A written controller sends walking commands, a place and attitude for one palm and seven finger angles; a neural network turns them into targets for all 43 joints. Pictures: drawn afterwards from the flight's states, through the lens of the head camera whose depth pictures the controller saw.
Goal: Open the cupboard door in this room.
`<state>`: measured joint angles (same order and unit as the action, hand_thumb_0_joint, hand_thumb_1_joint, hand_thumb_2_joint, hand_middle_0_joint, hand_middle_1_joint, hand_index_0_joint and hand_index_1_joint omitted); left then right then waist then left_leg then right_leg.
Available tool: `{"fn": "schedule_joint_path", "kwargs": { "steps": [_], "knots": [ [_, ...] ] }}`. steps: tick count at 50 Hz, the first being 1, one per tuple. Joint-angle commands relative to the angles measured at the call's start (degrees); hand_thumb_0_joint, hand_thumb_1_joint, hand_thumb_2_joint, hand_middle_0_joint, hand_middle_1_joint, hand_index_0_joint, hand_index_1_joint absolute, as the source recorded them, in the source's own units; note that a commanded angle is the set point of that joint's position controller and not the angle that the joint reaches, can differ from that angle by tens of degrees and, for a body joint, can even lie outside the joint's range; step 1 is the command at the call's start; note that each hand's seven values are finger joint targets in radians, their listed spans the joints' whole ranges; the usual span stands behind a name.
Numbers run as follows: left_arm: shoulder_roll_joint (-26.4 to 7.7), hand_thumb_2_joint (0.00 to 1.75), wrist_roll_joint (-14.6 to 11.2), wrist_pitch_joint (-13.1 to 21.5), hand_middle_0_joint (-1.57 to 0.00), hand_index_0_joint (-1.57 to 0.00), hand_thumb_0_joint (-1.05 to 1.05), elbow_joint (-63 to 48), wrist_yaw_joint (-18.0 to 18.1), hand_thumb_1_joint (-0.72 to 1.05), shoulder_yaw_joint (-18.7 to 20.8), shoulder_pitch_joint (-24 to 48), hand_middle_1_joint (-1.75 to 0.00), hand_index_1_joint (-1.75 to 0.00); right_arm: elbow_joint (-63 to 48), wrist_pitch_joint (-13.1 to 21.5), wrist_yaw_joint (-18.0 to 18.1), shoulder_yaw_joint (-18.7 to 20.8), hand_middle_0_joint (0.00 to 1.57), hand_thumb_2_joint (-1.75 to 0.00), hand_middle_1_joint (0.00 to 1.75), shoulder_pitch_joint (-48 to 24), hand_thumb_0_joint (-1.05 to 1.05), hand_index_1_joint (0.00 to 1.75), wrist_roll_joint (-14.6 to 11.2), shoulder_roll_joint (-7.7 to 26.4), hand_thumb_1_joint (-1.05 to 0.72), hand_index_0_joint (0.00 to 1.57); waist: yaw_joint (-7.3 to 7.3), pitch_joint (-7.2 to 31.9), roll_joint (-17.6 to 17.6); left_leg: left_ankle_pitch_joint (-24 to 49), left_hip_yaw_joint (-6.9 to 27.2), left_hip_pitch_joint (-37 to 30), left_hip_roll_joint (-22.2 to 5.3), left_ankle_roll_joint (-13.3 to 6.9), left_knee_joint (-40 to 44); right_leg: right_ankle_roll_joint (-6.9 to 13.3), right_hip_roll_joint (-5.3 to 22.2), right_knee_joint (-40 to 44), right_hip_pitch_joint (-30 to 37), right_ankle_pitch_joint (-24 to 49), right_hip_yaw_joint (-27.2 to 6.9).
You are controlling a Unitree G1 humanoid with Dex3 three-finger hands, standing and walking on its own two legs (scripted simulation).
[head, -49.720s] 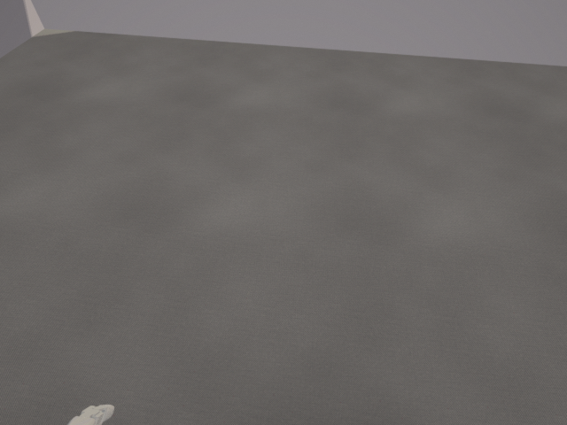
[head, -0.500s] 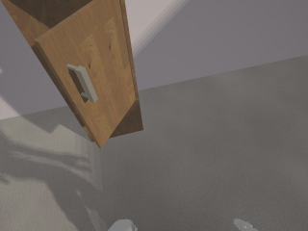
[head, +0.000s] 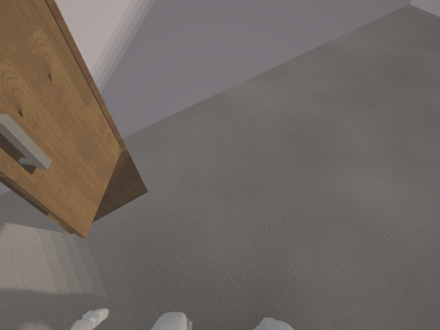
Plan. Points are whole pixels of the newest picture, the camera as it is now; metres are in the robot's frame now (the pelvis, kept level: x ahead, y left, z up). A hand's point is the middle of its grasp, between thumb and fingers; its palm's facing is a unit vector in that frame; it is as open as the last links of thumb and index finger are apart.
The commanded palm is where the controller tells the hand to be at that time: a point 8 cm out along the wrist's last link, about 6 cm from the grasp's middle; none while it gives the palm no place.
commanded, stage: walk to a spot facing it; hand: left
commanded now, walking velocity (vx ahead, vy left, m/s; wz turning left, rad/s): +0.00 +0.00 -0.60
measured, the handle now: (15, 143) +0.41 +0.43 +0.07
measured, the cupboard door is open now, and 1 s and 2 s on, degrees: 49 49 49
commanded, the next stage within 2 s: turn to face it in 1.86 s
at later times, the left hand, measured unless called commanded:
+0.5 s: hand (172, 285) +0.21 +0.12 -0.14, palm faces -0.33 -0.92 -0.23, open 7.4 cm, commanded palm none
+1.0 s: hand (217, 221) +0.36 +0.04 -0.15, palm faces -0.53 -0.83 -0.16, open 7.4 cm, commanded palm none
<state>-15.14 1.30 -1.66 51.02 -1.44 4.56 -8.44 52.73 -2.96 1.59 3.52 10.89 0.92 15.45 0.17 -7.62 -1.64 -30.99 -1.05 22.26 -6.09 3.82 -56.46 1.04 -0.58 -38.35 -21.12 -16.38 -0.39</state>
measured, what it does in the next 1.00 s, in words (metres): walks ahead, turning right: left foot, then right foot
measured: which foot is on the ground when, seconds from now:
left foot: up 0.00-0.16, down 0.18-0.44, up 0.46-0.76, down 0.78-1.00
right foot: down 0.00-0.18, up 0.20-0.44, down 0.46-0.78, up 0.80-1.00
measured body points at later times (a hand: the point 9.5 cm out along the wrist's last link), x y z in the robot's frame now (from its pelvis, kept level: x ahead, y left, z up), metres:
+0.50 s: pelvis +0.03 -0.03 +0.00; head +0.06 -0.05 +0.45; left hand +0.23 +0.17 -0.12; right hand -0.06 -0.27 -0.15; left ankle +0.03 +0.13 -0.70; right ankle +0.00 -0.14 -0.72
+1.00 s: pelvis +0.19 -0.09 +0.03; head +0.24 -0.10 +0.47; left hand +0.39 +0.08 -0.13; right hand +0.08 -0.29 -0.12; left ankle +0.24 +0.03 -0.72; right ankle +0.13 -0.20 -0.64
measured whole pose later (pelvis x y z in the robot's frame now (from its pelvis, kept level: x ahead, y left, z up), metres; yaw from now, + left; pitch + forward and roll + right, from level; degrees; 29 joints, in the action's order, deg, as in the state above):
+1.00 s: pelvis +0.19 -0.09 +0.03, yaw -35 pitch +2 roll +0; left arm -12.9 2.0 -0.2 55.8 -3.5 5.1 -10.3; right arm 56.1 4.7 0.7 1.2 17.7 2.4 8.6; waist 0.7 -3.2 2.1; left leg -13.9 -8.9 10.8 -4.9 0.9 -23.2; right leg 0.9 3.4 -60.3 -32.4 -15.2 2.2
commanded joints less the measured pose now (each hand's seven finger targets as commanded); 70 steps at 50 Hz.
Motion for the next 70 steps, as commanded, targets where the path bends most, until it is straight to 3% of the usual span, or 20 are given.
{"fn": "schedule_joint_path", "kwargs": {
  "steps": [1,6,8,10,14,18,21,23,28,37,39,40,46,53,56,57,58,59,64,70],
  "knots": [
    [-10.8,0.9,0.6,0.0,-0.2,-0.2,0.0,-3.8,2.3,0.9,2.5,-1.0,-0.3,-0.3,-5.9,2.0,0.1,0.6,0.2,-0.9,0.3,-1.4,0.0,0.3,-0.5,3.7,-0.9,0.2,0.71,9.9,12.6,0.5,0.8,5.2,1.1,-0.5,-2.7,10.8,14.6,16.5,8.0,17.2,-19.9],
    [-10.5,0.9,0.0,-0.6,-0.2,-0.2,0.0,-3.7,1.7,0.9,2.1,1.5,-0.3,-0.3,-2.7,2.4,0.2,0.2,0.2,-0.9,0.3,7.0,0.0,0.3,-0.6,2.4,-0.9,0.2,-2.58,10.4,9.9,13.7,-2.7,-10.8,4.8,-1.0,23.9,5.9,9.2,13.7,0.0,8.6,-18.6],
    [-4.4,0.9,-1.0,-1.2,-0.2,-0.2,0.0,-5.9,0.9,0.9,0.8,1.5,-0.3,-0.3,-2.7,3.5,0.8,1.6,0.2,-0.9,0.3,9.7,0.0,0.3,0.7,10.4,-0.9,0.2,-3.65,8.8,-12.4,7.8,18.5,-18.6,-12.5,-7.4,41.7,-0.4,-2.3,-2.1,-14.7,-9.3,-8.4],
    [-5.8,0.9,0.0,-0.6,-0.2,-0.2,0.0,-6.7,-0.1,0.9,1.3,3.5,-0.3,-0.3,-4.1,4.3,1.1,1.7,0.2,-0.9,0.3,8.8,0.0,0.3,1.4,12.8,-0.9,0.2,-3.2,8.9,-8.1,11.5,26.6,-10.9,-23.2,-15.6,44.9,-2.3,0.1,-23.3,-12.8,-16.3,-3.6],
    [-2.1,0.9,0.1,-0.4,-0.2,-0.2,0.0,-5.5,-2.0,0.9,0.9,4.6,-0.3,-0.3,-3.9,4.5,0.8,0.7,0.2,-0.9,0.3,5.0,0.0,0.3,1.5,8.2,-0.9,0.2,-1.16,6.7,-11.6,17.4,4.0,-13.4,-12.3,-9.4,40.9,-3.3,3.1,-18.2,-12.1,-8.6,2.4],
    [-1.0,0.9,0.0,0.7,-0.2,-0.2,0.0,-5.6,-2.5,0.9,0.0,7.1,-0.3,-0.3,-1.4,4.7,0.0,1.5,0.2,-0.9,0.3,10.8,0.0,0.3,1.5,9.4,-0.9,0.2,-3.86,8.5,-10.0,17.7,-0.7,-15.5,-13.5,-8.9,38.2,-1.9,1.2,-3.1,-3.9,-10.2,7.3],
    [-3.5,0.9,0.2,1.3,-0.2,-0.2,0.0,-2.2,-2.0,0.9,1.2,-2.1,-0.3,-0.3,-2.0,4.3,-0.6,1.5,0.2,-0.9,0.3,7.9,0.0,0.3,1.1,8.5,-0.9,0.2,1.13,9.1,-4.2,8.3,-6.4,-3.5,-10.5,-4.8,26.7,0.5,-0.1,11.3,16.0,-3.6,7.6],
    [-15.0,0.9,-0.1,2.0,-0.2,-0.2,0.0,1.6,0.0,0.9,4.0,-15.3,-0.3,-0.3,-8.0,4.2,-1.4,0.1,0.2,-0.9,0.3,-3.1,0.0,0.3,-0.1,3.0,-0.9,0.2,9.36,7.5,23.2,-9.8,-9.0,24.0,1.5,0.0,-3.2,12.1,23.8,27.4,29.0,-11.1,-31.7],
    [-8.2,0.9,0.1,3.5,-0.2,-0.2,0.0,-0.8,1.2,0.9,2.2,-4.6,-0.3,-0.3,-4.9,4.0,-2.2,1.1,0.2,-0.9,0.3,-2.2,0.0,0.3,0.5,3.1,-0.9,0.2,0.92,4.2,10.3,9.8,-0.7,13.6,-1.8,0.3,-2.2,10.8,15.5,26.8,10.5,-7.2,-17.2],
    [-7.1,0.9,-0.2,4.0,-0.2,-0.2,0.0,1.2,0.4,0.9,2.4,-4.3,-0.3,-0.3,-2.7,6.6,-1.6,1.1,0.2,-0.9,0.3,4.1,0.0,0.3,0.2,3.0,-0.9,0.2,-3.24,6.8,5.5,18.1,-3.6,-14.5,3.6,-1.0,28.8,7.2,8.5,16.6,1.6,-3.2,-13.5],
    [-0.2,0.9,-0.7,3.8,-0.2,-0.2,0.0,-0.3,-0.4,0.9,0.8,-5.6,-0.3,-0.3,1.0,7.3,-0.2,3.5,0.2,-0.9,0.3,19.5,0.0,0.3,1.9,13.7,-0.9,0.2,-8.87,13.9,-20.4,0.6,25.8,-33.9,-19.2,-9.2,40.4,1.0,-3.8,-16.6,-17.4,-16.5,0.8],
    [-1.8,0.9,-0.4,4.4,-0.2,-0.2,0.0,-2.5,-0.7,0.9,1.1,-1.7,-0.3,-0.3,1.2,6.8,0.5,2.9,0.2,-0.9,0.3,21.8,0.0,0.3,1.8,13.4,-0.9,0.2,-9.28,12.4,-12.7,-4.1,34.3,-30.8,-24.1,-13.8,45.3,1.2,-1.0,-26.1,-20.9,-17.0,-2.2],
    [1.9,0.9,0.7,3.0,-0.2,-0.2,0.0,0.2,-2.3,0.9,0.2,-1.2,-0.3,-0.3,1.5,8.5,0.1,-0.1,0.2,-0.9,0.3,12.6,0.0,0.3,1.0,3.1,-0.9,0.2,-1.74,7.4,-8.0,30.4,2.8,-19.3,-11.7,-9.2,42.6,-0.5,5.4,-26.9,-19.2,1.2,0.8],
    [2.2,0.9,0.5,2.5,-0.2,-0.2,0.0,-1.7,-2.3,0.9,-0.4,7.0,-0.3,-0.3,4.1,7.3,-0.7,0.1,0.2,-0.9,0.3,15.2,0.0,0.3,1.4,3.4,-0.9,0.2,-2.98,3.6,-6.0,22.1,-4.2,-13.5,-12.5,-9.8,45.2,0.1,3.9,-2.4,-6.5,4.1,6.6],
    [-0.1,0.9,0.5,3.1,-0.2,-0.2,0.0,0.8,-1.8,0.9,0.3,0.3,-0.3,-0.3,5.0,6.6,-0.8,0.0,0.2,-0.9,0.3,14.0,0.0,0.3,1.3,3.6,-0.9,0.2,1.29,7.0,-2.9,29.1,-6.9,-11.6,-11.3,-7.7,34.7,2.0,1.2,5.5,9.4,4.2,8.4],
    [-2.8,0.9,0.7,3.8,-0.2,-0.2,0.0,3.9,-1.2,0.9,1.1,-8.7,-0.3,-0.3,5.0,6.6,-1.0,-0.2,0.2,-0.9,0.3,13.0,0.0,0.3,0.7,2.8,-0.9,0.2,5.51,10.4,1.7,32.2,-10.3,-4.8,-7.8,-5.6,22.2,4.0,1.9,7.7,23.7,2.6,5.5],
    [-9.5,0.9,1.0,4.5,-0.2,-0.2,0.0,6.9,-0.2,0.9,3.1,-19.4,-0.3,-0.3,3.6,7.0,-1.6,-0.9,0.2,-0.9,0.3,12.7,0.0,0.3,-0.4,-0.3,-0.9,0.2,9.56,17.6,16.4,18.4,-15.1,10.3,-0.6,-2.8,1.6,9.8,16.9,13.8,39.4,-5.6,-16.2],
    [-12.8,0.9,-0.6,4.1,-0.2,-0.2,0.0,7.6,0.6,0.9,3.5,-22.0,-0.3,-0.3,1.2,6.8,-1.6,-0.8,0.2,-0.9,0.3,8.5,0.0,0.3,-0.5,-0.3,-0.9,0.2,9.76,15.9,18.9,-4.8,-8.0,18.5,2.8,-2.5,-12.3,14.3,26.3,23.8,37.1,-2.1,-32.9],
    [-2.2,0.9,-0.2,4.9,-0.2,-0.2,0.0,4.4,1.8,0.9,0.5,-5.3,-0.3,-0.3,5.9,4.8,-1.7,0.1,0.2,-0.9,0.3,9.8,0.0,0.3,0.8,-2.9,-0.9,0.2,-0.96,6.1,9.8,11.4,-1.8,8.8,-4.1,-1.4,-4.4,10.0,16.1,27.2,10.0,4.4,-8.9],
    [-1.9,0.9,-0.3,6.7,-0.2,-0.2,0.0,7.3,1.3,0.9,0.5,-9.2,-0.3,-0.3,3.3,5.1,-2.9,0.2,0.2,-0.9,0.3,3.7,0.0,0.3,0.7,-3.8,-0.9,0.2,-0.21,4.9,5.9,19.1,-3.5,10.8,-2.1,-1.1,11.1,10.4,14.4,28.2,15.8,10.3,-6.0]
  ]
}}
